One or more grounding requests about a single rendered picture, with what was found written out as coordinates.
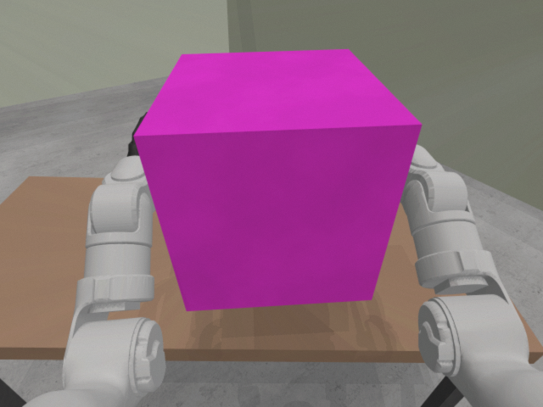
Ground carton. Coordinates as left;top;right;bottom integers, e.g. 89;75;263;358
134;49;422;311

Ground left robot forearm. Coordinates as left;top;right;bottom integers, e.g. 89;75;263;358
62;156;156;386

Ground table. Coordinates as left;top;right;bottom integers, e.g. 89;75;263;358
0;176;543;407

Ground robot left upper arm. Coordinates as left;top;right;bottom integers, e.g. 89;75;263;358
22;317;166;407

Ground right robot forearm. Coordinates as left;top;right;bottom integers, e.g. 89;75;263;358
400;145;529;361

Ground robot right upper arm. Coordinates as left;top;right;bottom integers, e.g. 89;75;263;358
418;294;543;407

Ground left robot hand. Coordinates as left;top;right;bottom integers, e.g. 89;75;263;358
127;112;147;157

